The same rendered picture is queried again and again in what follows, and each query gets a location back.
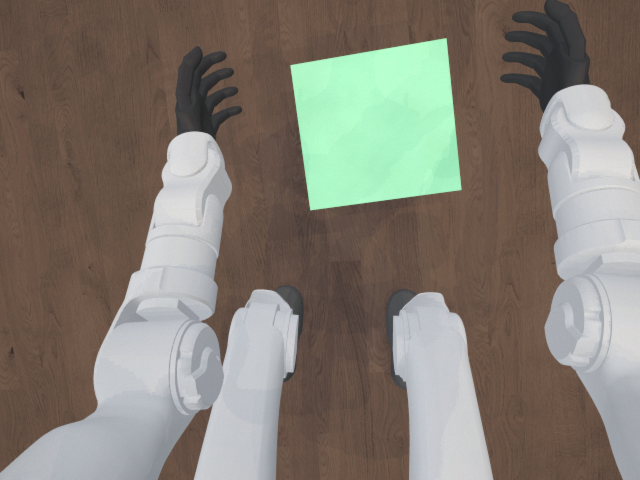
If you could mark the robot right hand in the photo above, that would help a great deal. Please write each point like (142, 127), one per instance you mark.
(566, 62)

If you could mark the carton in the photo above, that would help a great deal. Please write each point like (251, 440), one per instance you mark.
(377, 125)

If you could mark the left robot shin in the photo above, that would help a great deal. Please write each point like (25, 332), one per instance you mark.
(260, 295)

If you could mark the robot left hand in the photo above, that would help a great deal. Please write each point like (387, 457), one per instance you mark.
(193, 107)

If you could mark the right robot foot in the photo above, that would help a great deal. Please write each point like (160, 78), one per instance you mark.
(396, 302)

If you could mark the robot left upper arm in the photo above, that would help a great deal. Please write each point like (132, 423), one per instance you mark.
(151, 379)

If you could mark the robot right upper arm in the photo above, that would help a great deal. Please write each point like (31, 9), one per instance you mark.
(594, 327)

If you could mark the robot right forearm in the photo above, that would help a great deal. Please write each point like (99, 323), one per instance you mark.
(593, 184)

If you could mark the robot left forearm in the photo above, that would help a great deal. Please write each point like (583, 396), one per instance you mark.
(176, 278)

